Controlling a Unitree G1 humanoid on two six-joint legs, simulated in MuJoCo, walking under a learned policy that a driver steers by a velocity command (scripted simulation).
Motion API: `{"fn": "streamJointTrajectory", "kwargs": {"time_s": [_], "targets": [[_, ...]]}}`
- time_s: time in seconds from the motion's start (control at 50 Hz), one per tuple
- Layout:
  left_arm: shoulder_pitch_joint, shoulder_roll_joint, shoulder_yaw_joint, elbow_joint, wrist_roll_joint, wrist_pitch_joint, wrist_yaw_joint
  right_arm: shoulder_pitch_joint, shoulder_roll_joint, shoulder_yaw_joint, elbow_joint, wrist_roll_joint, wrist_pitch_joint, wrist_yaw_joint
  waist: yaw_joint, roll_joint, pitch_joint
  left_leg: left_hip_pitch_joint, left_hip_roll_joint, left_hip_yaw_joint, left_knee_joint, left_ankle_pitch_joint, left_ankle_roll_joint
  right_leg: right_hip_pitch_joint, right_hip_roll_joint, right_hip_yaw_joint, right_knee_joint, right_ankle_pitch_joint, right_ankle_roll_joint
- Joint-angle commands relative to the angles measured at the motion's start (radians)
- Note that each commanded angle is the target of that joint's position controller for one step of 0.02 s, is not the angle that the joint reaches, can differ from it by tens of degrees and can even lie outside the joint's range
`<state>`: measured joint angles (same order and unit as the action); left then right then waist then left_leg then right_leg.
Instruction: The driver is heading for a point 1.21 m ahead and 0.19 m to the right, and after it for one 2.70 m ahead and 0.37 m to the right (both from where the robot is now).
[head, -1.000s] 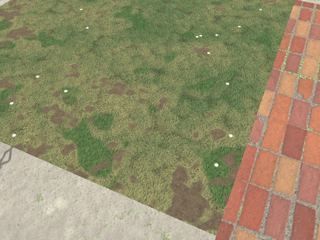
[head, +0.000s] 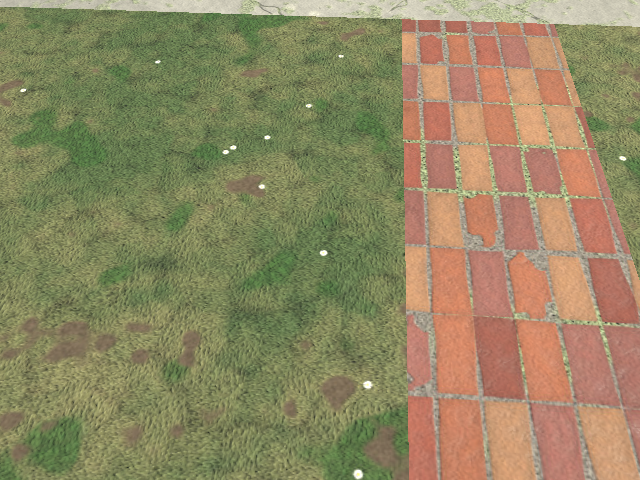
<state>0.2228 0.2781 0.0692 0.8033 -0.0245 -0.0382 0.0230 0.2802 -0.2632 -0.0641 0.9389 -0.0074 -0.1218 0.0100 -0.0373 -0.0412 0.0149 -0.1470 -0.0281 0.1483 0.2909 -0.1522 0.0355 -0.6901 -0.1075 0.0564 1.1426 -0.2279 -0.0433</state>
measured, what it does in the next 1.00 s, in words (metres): walks ahead, turning right: right foot, then left foot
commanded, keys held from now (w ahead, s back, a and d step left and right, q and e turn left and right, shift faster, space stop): w+e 0.50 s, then w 0.50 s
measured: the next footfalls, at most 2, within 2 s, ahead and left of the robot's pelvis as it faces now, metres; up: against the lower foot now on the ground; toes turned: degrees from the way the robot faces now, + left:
right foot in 0.26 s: +0.29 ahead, -0.18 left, +0.00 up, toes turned -13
left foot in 0.80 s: +0.65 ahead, -0.09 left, +0.00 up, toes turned -22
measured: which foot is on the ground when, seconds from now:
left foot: down 0.00-0.26, up 0.28-0.78, down 0.80-1.00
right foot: up 0.00-0.24, down 0.26-0.82, up 0.84-1.00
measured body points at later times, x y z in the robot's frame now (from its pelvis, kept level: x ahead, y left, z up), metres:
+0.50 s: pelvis +0.26 -0.11 +0.00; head +0.29 -0.14 +0.45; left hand +0.40 +0.13 -0.10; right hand +0.35 -0.41 -0.11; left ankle +0.37 +0.06 -0.66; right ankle +0.25 -0.17 -0.74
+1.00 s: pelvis +0.56 -0.14 +0.00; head +0.59 -0.14 +0.45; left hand +0.78 +0.05 -0.12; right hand +0.52 -0.42 -0.12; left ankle +0.61 -0.08 -0.74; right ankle +0.50 -0.29 -0.66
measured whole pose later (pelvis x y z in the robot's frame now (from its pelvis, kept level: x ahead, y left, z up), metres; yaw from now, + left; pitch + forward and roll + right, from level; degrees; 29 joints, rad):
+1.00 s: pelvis +0.56 -0.14 +0.00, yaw -23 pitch +2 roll +1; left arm 0.26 0.27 0.05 0.73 -0.01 -0.07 0.01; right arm 0.29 -0.26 -0.05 0.83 0.00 -0.11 0.04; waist -0.03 -0.04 0.01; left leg -0.24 -0.07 0.04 0.37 -0.16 0.08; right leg -0.57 -0.07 0.05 1.12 -0.29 -0.03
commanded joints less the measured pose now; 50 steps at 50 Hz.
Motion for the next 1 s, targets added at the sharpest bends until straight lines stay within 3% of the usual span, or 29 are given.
{"fn": "streamJointTrajectory", "kwargs": {"time_s": [0.02, 0.1, 0.16, 0.2, 0.22, 0.24, 0.26, 0.28, 0.3, 0.32, 0.34, 0.36, 0.38, 0.4, 0.48, 0.58, 0.66, 0.72, 0.76, 0.78, 0.8, 0.82, 0.84, 0.86, 0.88, 0.9, 0.92, 0.94, 1.0], "targets": [[0.053, 0.010, 0.001, -0.058, 0.006, -0.001, -0.013, -0.095, -0.128, -0.024, -0.069, -0.001, -0.020, -0.011, 0.060, 0.080, 0.030, -0.053, 0.311, -0.149, -0.201, 0.089, 0.183, -0.019, -0.056, 0.060, -0.095, 0.145, 0.010], [-0.101, 0.003, -0.008, -0.112, 0.004, -0.014, -0.048, -0.051, -0.171, -0.032, -0.065, 0.008, -0.002, -0.020, 0.002, 0.069, 0.048, 0.013, 0.299, -0.043, -0.176, 0.093, 0.147, 0.012, -0.040, -0.028, -0.328, 0.252, 0.009], [-0.181, 0.015, -0.009, -0.161, 0.001, -0.009, -0.066, -0.007, -0.200, -0.042, -0.054, 0.025, 0.018, -0.018, -0.029, 0.077, 0.073, 0.107, 0.328, -0.022, -0.143, 0.059, 0.124, 0.010, -0.025, -0.071, -0.425, 0.171, -0.010], [-0.197, 0.031, -0.003, -0.189, 0.001, -0.007, -0.073, 0.009, -0.216, -0.049, -0.049, 0.034, 0.035, -0.016, -0.027, 0.087, 0.078, 0.172, 0.349, -0.009, -0.084, 0.121, 0.108, 0.023, 0.003, -0.107, -0.463, 0.066, -0.038], [-0.169, 0.047, 0.005, -0.193, 0.003, -0.006, -0.074, -0.001, -0.227, -0.052, -0.052, 0.036, 0.043, -0.017, -0.003, 0.103, 0.056, 0.185, 0.347, 0.011, -0.013, 0.272, 0.095, 0.081, 0.035, -0.137, -0.480, 0.015, -0.056], [-0.075, 0.072, 0.023, -0.176, 0.003, -0.006, -0.073, -0.027, -0.230, -0.052, -0.059, 0.037, 0.053, -0.018, 0.060, 0.103, -0.002, 0.170, 0.323, 0.056, 0.143, 0.475, 0.073, 0.220, 0.089, -0.181, -0.524, 0.020, -0.081], [0.109, 0.136, 0.061, -0.121, -0.001, -0.005, -0.065, -0.021, -0.201, -0.042, -0.067, 0.029, 0.061, -0.021, 0.141, 0.076, -0.103, 0.092, 0.267, 0.097, 0.393, 0.601, 0.039, 0.471, 0.166, -0.206, -0.560, 0.051, -0.114], [0.282, 0.258, 0.105, -0.094, -0.005, 0.002, -0.043, -0.007, -0.144, -0.017, -0.100, -0.003, 0.055, -0.022, 0.196, -0.097, -0.204, -0.193, 0.213, 0.111, 0.768, 0.290, -0.022, 0.778, -0.016, 0.098, -0.600, 0.055, -0.193], [0.242, 0.346, 0.104, -0.122, -0.001, -0.012, -0.046, 0.043, -0.026, 0.020, -0.162, -0.014, 0.015, -0.009, 0.083, -0.294, -0.310, -0.581, 0.008, -0.068, 1.055, -0.443, -0.063, 1.014, -0.217, 0.689, -0.797, -0.170, -0.367], [0.260, 0.242, 0.076, -0.133, 0.005, -0.031, -0.057, -0.082, -0.132, 0.000, -0.174, 0.035, -0.020, 0.000, 0.159, -0.137, -0.321, -0.690, 0.039, -0.223, 1.140, -0.402, -0.034, 1.020, -0.238, 0.739, -0.891, -0.160, -0.342], [0.223, 0.191, 0.060, -0.129, 0.012, -0.041, -0.059, -0.127, -0.152, -0.007, -0.193, 0.057, -0.035, 0.005, 0.138, -0.102, -0.205, -0.756, 0.079, -0.213, 1.108, -0.300, -0.003, 0.949, -0.213, 0.589, -0.865, -0.045, -0.297], [0.149, 0.155, 0.049, -0.147, 0.008, -0.042, -0.058, -0.122, -0.142, -0.003, -0.179, 0.036, -0.039, -0.003, 0.097, -0.008, -0.162, -0.693, 0.128, -0.220, 1.027, -0.210, 0.007, 0.814, -0.168, 0.459, -0.846, 0.064, -0.261], [0.075, 0.126, 0.038, -0.168, 0.012, -0.039, -0.056, -0.113, -0.145, -0.011, -0.168, 0.015, -0.033, -0.008, 0.056, 0.013, -0.123, -0.607, 0.159, -0.222, 0.941, -0.156, 0.002, 0.683, -0.126, 0.359, -0.853, 0.167, -0.234], [0.039, 0.104, 0.029, -0.185, 0.022, -0.039, -0.053, -0.096, -0.145, -0.016, -0.168, 0.014, -0.019, -0.004, 0.026, -0.006, -0.115, -0.540, 0.175, -0.230, 0.901, -0.125, -0.003, 0.608, -0.100, 0.315, -0.877, 0.218, -0.227], [0.075, 0.137, 0.037, -0.177, 0.009, -0.050, -0.030, -0.151, -0.102, -0.013, -0.203, -0.008, 0.017, -0.005, 0.019, 0.021, -0.069, -0.531, 0.136, -0.201, 0.718, 0.000, -0.064, 0.524, -0.056, 0.222, -0.924, 0.366, -0.241], [0.148, 0.126, 0.033, -0.137, 0.008, -0.046, -0.008, -0.309, -0.060, 0.009, -0.241, 0.002, 0.007, 0.009, 0.085, -0.042, -0.018, -0.482, 0.081, -0.177, 0.342, 0.281, -0.070, 0.525, -0.008, 0.145, -0.931, 0.261, -0.180], [0.204, 0.131, 0.033, -0.090, 0.005, -0.047, -0.010, -0.388, -0.080, 0.008, -0.276, 0.012, -0.006, 0.025, 0.121, -0.051, 0.029, -0.488, 0.071, -0.183, 0.249, 0.290, -0.034, 0.607, -0.062, 0.192, -0.900, 0.230, -0.174], [0.204, 0.140, 0.037, -0.072, 0.006, -0.033, -0.002, -0.379, -0.102, 0.001, -0.288, 0.011, -0.016, 0.037, 0.107, -0.063, 0.038, -0.496, 0.067, -0.183, 0.206, 0.184, 0.007, 0.710, -0.108, 0.227, -0.846, 0.311, -0.158], [0.177, 0.151, 0.039, -0.073, 0.010, -0.022, -0.001, -0.300, -0.125, -0.011, -0.272, 0.010, -0.020, 0.036, 0.064, -0.081, -0.001, -0.371, 0.029, -0.140, 0.189, 0.103, 0.038, 0.730, -0.094, 0.215, -0.759, 0.536, -0.136], [0.159, 0.144, 0.034, -0.078, 0.014, -0.017, -0.002, -0.187, -0.152, -0.027, -0.242, 0.007, -0.020, 0.030, 0.006, -0.072, -0.076, -0.206, 0.004, -0.111, 0.171, 0.125, 0.066, 0.713, -0.044, 0.178, -0.630, 0.694, -0.116], [0.139, 0.117, 0.019, -0.097, 0.024, -0.016, -0.005, -0.020, -0.190, -0.039, -0.214, -0.004, -0.020, 0.024, -0.068, -0.035, -0.212, 0.069, 0.104, -0.206, 0.219, 0.174, 0.124, 0.583, 0.007, 0.142, -0.403, 0.615, -0.084], [0.268, 0.040, -0.004, -0.098, 0.023, -0.028, -0.009, 0.129, -0.267, -0.060, -0.192, -0.016, -0.014, 0.019, -0.053, 0.196, -0.375, 0.466, 0.332, -0.594, 0.211, 0.092, 0.271, 0.227, 0.155, 0.078, -0.008, 0.191, -0.005], [0.314, 0.038, -0.013, -0.083, -0.001, -0.044, -0.013, 0.173, -0.219, -0.049, -0.157, 0.009, -0.008, 0.030, -0.049, 0.359, -0.419, 0.563, 0.427, -0.935, 0.034, -0.127, 0.330, 0.011, 0.220, 0.132, 0.175, -0.340, 0.012], [0.211, 0.123, 0.006, -0.095, -0.020, -0.051, -0.017, 0.104, -0.158, -0.032, -0.168, 0.029, -0.004, 0.027, -0.059, 0.230, -0.244, 0.436, 0.401, -0.845, 0.003, -0.277, 0.275, -0.090, 0.149, 0.152, 0.245, -0.292, 0.003], [0.104, 0.135, 0.004, -0.122, -0.015, -0.055, -0.019, 0.025, -0.127, -0.020, -0.187, 0.024, 0.005, 0.021, -0.044, 0.124, -0.132, 0.273, 0.362, -0.691, -0.015, -0.250, 0.231, -0.086, 0.089, 0.098, 0.208, -0.196, -0.005], [0.047, 0.122, 0.005, -0.136, 0.005, -0.056, -0.019, -0.030, -0.111, -0.011, -0.193, 0.011, 0.009, 0.023, -0.011, 0.066, -0.048, 0.118, 0.317, -0.593, -0.050, -0.147, 0.214, -0.052, 0.048, 0.064, 0.132, -0.130, -0.005], [0.050, 0.115, 0.010, -0.135, 0.018, -0.052, -0.017, -0.057, -0.091, -0.003, -0.197, 0.001, 0.005, 0.024, 0.021, 0.075, -0.031, 0.039, 0.279, -0.527, -0.073, -0.060, 0.201, 0.000, 0.012, 0.061, 0.065, -0.082, -0.005], [0.077, 0.096, 0.008, -0.127, 0.017, -0.045, -0.018, -0.065, -0.089, -0.001, -0.194, -0.003, 0.003, 0.025, 0.039, 0.101, -0.031, -0.007, 0.253, -0.481, -0.096, 0.001, 0.198, 0.047, -0.001, 0.053, 0.032, -0.057, -0.001], [0.077, 0.057, -0.001, -0.129, 0.021, -0.035, -0.012, -0.033, -0.122, -0.008, -0.168, 0.007, -0.007, 0.021, 0.050, 0.115, -0.027, -0.036, 0.234, -0.372, -0.133, 0.187, 0.219, 0.036, -0.016, 0.019, -0.060, -0.001, 0.025]]}}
